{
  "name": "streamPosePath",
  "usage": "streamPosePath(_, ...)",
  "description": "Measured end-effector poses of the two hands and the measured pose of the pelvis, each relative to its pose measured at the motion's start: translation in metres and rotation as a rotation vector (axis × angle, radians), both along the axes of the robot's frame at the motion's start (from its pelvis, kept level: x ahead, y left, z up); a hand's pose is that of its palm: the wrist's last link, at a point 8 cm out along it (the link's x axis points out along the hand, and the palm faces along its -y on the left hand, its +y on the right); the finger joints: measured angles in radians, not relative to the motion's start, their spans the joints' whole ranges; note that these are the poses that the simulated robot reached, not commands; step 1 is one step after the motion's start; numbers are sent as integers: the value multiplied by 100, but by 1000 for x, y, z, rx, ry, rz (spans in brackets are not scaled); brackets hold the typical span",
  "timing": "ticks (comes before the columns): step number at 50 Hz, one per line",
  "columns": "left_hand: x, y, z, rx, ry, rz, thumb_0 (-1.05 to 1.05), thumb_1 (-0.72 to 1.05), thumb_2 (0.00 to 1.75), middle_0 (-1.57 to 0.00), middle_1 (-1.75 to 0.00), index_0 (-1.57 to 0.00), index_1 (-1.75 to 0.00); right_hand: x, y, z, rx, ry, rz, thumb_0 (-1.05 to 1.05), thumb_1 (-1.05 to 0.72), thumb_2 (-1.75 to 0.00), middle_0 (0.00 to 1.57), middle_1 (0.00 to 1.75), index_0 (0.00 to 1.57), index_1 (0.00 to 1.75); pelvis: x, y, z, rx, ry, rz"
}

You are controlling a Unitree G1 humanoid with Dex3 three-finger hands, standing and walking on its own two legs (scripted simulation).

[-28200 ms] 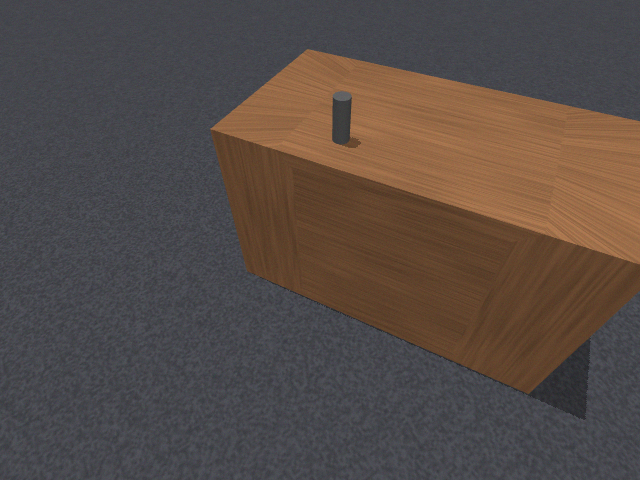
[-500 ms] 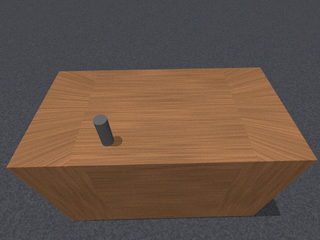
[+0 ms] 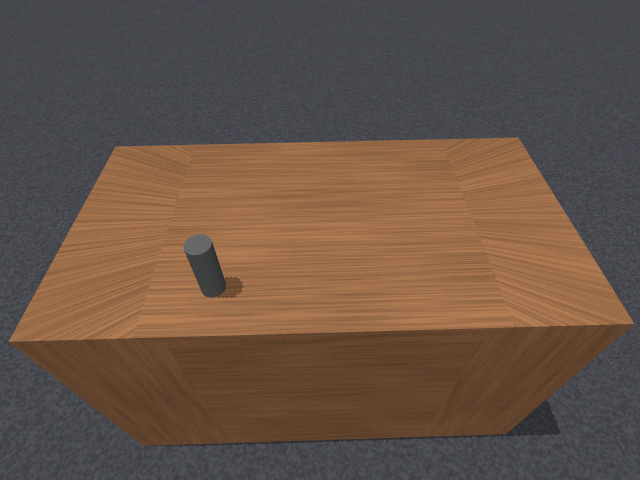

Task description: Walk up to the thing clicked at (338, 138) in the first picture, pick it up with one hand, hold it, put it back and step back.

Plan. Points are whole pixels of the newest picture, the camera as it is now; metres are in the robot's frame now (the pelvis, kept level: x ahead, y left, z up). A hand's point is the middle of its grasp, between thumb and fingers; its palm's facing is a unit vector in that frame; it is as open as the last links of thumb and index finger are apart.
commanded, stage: stand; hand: left
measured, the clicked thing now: (206, 267) +0.48 +0.22 -0.07
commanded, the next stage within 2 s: step back in 0.90 s
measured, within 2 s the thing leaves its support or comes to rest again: neither
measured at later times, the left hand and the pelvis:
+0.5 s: hand out of the picture +0.06 +0.25 -0.16, palm faces -0.02 -0.94 -0.34, open 7.4 cm; pelvis +0.00 +0.00 +0.00, yaw +0 degrees
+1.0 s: hand out of the picture +0.07 +0.26 -0.16, palm faces +0.01 -0.93 -0.36, open 7.4 cm; pelvis -0.01 +0.00 -0.01, yaw +0 degrees
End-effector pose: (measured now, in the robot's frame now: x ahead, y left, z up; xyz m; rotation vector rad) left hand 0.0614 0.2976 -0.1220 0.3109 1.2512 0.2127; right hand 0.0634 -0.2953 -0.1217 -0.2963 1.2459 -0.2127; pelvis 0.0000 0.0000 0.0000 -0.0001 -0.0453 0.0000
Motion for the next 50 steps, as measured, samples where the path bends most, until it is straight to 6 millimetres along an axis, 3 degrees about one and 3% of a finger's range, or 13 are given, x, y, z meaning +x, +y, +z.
streamPosePath(20, -6, -3, 0, -1, 15, -1, 1, 90, 90, -21, -30, -20, -30, -7, -5, -1, 3, 21, -4, 1, -90, -90, 20, 30, 20, 30, -1, -3, 0, 0, 7, 3)
streamPosePath(45, 5, -3, 0, -8, -10, -6, 1, 91, 90, -21, -30, -20, -30, 4, -4, 3, -5, 3, 8, 1, -90, -90, 20, 30, 20, 30, 3, -3, 1, -2, 9, 5)
streamPosePath(50, 4, 4, -2, 15, -17, 13, 1, 90, 90, -21, -30, -20, -30, 5, -9, -1, -6, -1, 2, 1, -90, -90, 20, 30, 20, 30, -11, -5, -5, 1, 18, 6)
